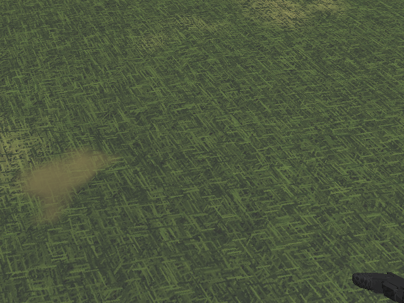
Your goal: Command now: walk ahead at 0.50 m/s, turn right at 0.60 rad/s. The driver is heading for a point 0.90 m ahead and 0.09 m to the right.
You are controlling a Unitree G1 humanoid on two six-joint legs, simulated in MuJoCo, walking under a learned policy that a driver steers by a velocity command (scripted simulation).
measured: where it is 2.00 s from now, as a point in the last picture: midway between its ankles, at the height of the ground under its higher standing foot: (252, 195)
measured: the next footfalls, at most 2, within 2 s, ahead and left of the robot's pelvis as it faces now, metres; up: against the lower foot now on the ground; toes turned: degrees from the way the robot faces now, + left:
right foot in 0.48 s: +0.39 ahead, -0.17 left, +0.00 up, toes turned -8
left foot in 1.00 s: +0.72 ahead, +0.03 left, +0.00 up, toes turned -5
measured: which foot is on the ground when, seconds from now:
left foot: down 0.00-0.48, up 0.50-0.98, down 1.00-1.00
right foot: up 0.00-0.46, down 0.48-1.00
